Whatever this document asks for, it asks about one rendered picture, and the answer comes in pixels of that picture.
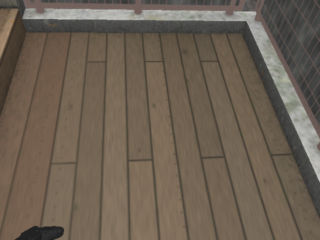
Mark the left robot hand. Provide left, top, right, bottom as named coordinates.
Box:
left=15, top=226, right=64, bottom=240

